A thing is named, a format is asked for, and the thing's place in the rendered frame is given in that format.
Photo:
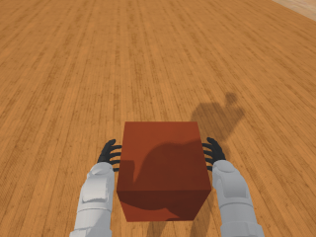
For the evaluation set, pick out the robot right forearm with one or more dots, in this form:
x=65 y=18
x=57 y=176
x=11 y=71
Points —
x=237 y=213

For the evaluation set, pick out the left robot hand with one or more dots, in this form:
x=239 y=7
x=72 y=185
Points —
x=106 y=154

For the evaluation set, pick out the carton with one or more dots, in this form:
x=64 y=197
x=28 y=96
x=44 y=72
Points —
x=162 y=174

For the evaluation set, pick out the robot left forearm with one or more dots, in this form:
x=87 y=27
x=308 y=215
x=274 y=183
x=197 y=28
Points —
x=95 y=205

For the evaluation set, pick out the right robot hand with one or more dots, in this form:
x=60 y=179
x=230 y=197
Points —
x=216 y=152

